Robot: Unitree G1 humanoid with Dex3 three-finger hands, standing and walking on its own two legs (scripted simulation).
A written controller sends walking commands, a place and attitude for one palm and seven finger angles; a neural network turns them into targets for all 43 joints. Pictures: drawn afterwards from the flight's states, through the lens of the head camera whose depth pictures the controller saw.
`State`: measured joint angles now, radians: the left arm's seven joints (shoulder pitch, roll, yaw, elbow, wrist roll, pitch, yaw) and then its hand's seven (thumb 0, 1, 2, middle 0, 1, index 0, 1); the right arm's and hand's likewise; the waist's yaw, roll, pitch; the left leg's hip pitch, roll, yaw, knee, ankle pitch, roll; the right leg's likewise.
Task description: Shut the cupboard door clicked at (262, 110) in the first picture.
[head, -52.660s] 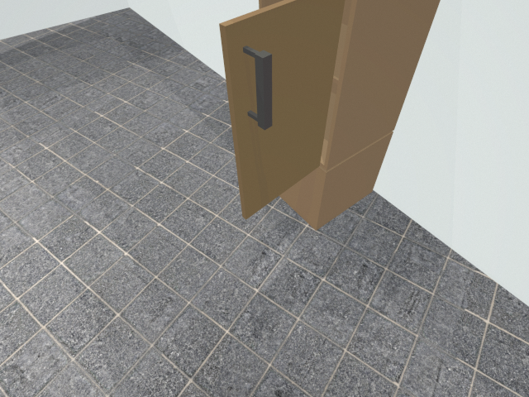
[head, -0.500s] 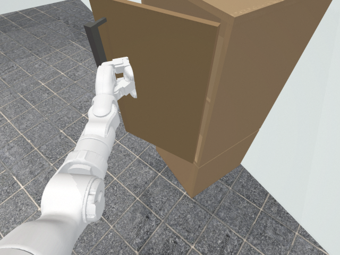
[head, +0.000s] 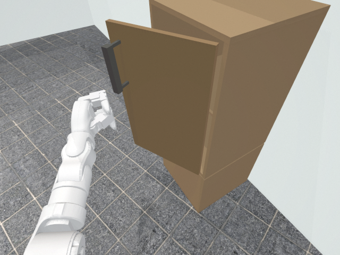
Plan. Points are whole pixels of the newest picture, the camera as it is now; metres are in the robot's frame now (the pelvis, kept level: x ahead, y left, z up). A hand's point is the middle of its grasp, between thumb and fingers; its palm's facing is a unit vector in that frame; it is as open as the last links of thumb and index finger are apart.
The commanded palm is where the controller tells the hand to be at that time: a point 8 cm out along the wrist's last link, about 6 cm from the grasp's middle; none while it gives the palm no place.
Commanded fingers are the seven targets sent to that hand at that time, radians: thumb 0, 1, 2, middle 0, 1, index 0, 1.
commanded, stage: draw the hand back to the body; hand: left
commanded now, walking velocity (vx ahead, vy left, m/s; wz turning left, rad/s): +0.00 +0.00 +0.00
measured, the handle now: (117, 67) +0.66 +0.19 +0.13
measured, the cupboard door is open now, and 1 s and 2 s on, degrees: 27 27 27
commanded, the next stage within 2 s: step back with the hand held close in 1.16 s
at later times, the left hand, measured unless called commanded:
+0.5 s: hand (48, 159) +0.26 +0.23 +0.17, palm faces +0.34 -0.90 -0.27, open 4.0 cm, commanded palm +0.21 +0.27 +0.18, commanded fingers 0.00 0.90 0.90 -0.56 -0.69 -0.56 -0.69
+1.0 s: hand out of the picture +0.19 +0.28 +0.17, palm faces +0.52 -0.76 -0.38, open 7.2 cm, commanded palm +0.14 +0.31 +0.19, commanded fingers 0.00 0.90 0.90 -0.20 -0.30 -0.20 -0.30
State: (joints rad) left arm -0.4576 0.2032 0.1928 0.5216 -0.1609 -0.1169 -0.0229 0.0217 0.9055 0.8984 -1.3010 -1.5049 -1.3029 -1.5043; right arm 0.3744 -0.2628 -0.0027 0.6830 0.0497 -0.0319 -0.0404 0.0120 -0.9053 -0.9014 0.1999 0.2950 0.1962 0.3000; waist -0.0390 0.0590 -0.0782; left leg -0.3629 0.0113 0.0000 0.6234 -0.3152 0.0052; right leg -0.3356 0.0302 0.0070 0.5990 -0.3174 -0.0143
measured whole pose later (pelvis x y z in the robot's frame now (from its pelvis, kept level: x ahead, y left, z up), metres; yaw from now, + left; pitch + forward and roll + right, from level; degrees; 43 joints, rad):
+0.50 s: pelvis +0.01 +0.01 +0.02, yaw +2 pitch -3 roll +0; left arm 0.13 0.30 0.18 -0.13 -0.08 -0.05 0.07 0.02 0.90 0.90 -0.82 -0.98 -0.83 -0.98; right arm 0.16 -0.22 0.07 0.61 0.02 -0.03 -0.07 0.01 -0.90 -0.90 0.20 0.30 0.20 0.30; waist 0.06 0.07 0.00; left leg -0.12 -0.02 -0.02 0.41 -0.23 0.01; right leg -0.09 0.00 -0.01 0.40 -0.25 0.00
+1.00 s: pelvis +0.02 +0.00 +0.02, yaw +2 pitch -4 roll +0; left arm 0.42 0.32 0.35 -0.32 -0.07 -0.07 0.11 0.02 0.90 0.90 -0.24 -0.35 -0.25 -0.35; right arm 0.19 -0.24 0.02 0.64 0.01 -0.07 -0.09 0.01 -0.90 -0.90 0.20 0.30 0.20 0.30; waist 0.08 0.08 0.00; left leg -0.11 -0.02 -0.03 0.42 -0.24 0.01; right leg -0.07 0.00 -0.02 0.41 -0.27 0.00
